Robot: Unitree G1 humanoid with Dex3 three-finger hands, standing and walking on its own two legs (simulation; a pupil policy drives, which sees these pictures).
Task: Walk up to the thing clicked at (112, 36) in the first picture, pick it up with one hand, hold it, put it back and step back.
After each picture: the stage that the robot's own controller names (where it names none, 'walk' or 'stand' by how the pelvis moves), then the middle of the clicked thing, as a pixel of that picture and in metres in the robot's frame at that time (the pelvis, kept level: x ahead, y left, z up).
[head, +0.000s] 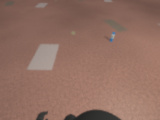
stand; (112, 37) +2.01 -0.60 -0.65
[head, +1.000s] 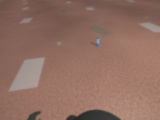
walk; (97, 42) +1.94 -0.08 -0.62
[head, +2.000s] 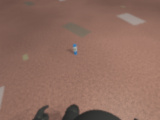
walk; (75, 49) +1.29 +0.35 -0.65
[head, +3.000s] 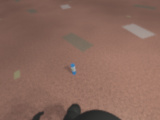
walk; (73, 69) +0.87 +0.32 -0.65
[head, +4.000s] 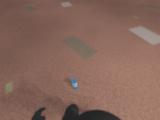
walk; (74, 84) +0.56 +0.22 -0.65
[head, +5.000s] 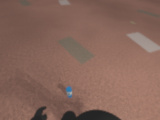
stand; (69, 92) +0.43 +0.20 -0.64
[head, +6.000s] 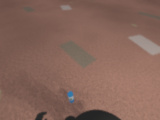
stand; (71, 97) +0.40 +0.20 -0.65
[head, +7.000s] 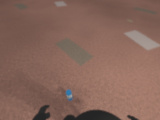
stand; (69, 95) +0.40 +0.21 -0.66
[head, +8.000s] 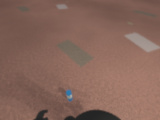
stand; (69, 95) +0.42 +0.22 -0.66
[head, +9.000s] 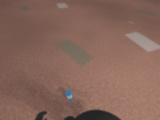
stand; (69, 96) +0.41 +0.22 -0.66
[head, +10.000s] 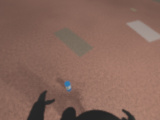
go down; (68, 86) +0.43 +0.21 -0.63
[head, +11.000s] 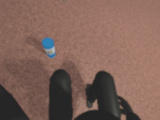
go down; (50, 49) +0.48 +0.27 -0.23
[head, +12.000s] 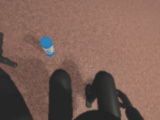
close in; (48, 48) +0.47 +0.27 -0.22
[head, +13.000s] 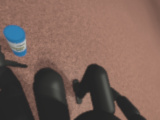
close; (18, 44) +0.46 +0.31 -0.16
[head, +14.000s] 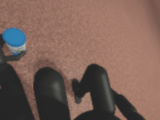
lift; (17, 45) +0.44 +0.31 -0.16
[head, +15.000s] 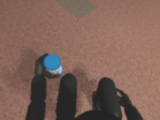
lift; (56, 68) +0.33 +0.22 -0.02
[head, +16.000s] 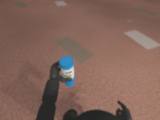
hold; (68, 73) +0.32 +0.14 +0.07
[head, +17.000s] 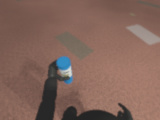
hold; (66, 72) +0.33 +0.15 +0.04
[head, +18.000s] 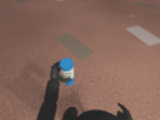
crouch; (68, 73) +0.33 +0.14 +0.04
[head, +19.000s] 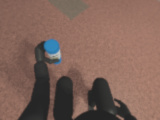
crouch; (54, 54) +0.44 +0.21 -0.05
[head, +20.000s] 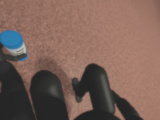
lower; (17, 49) +0.43 +0.29 -0.17
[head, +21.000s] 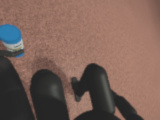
lower; (14, 44) +0.44 +0.31 -0.16
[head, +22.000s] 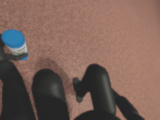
lower; (18, 48) +0.43 +0.30 -0.16
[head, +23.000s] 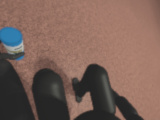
lower; (15, 47) +0.43 +0.31 -0.16
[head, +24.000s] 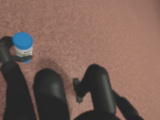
loosen; (24, 50) +0.42 +0.28 -0.16
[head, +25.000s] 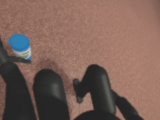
withdraw; (23, 52) +0.42 +0.29 -0.16
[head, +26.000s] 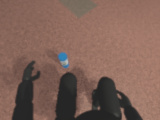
walk; (64, 61) +0.45 +0.23 -0.29
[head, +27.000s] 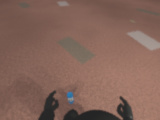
stand; (70, 98) +0.37 +0.18 -0.59
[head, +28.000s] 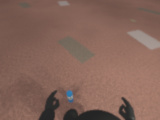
stand; (70, 96) +0.38 +0.19 -0.60
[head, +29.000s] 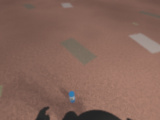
stand; (72, 97) +0.39 +0.17 -0.63
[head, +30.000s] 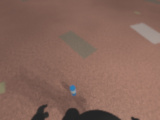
walk; (73, 90) +0.41 +0.17 -0.64
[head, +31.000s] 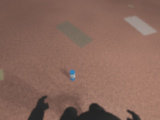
walk; (72, 75) +0.57 +0.17 -0.64
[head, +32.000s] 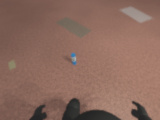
walk; (73, 59) +0.87 +0.26 -0.62
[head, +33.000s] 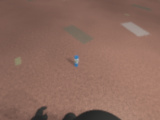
stand; (76, 61) +0.99 +0.19 -0.65
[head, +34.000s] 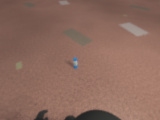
stand; (75, 63) +0.99 +0.22 -0.66
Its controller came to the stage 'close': yes
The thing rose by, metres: 0.68
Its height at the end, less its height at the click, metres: +0.00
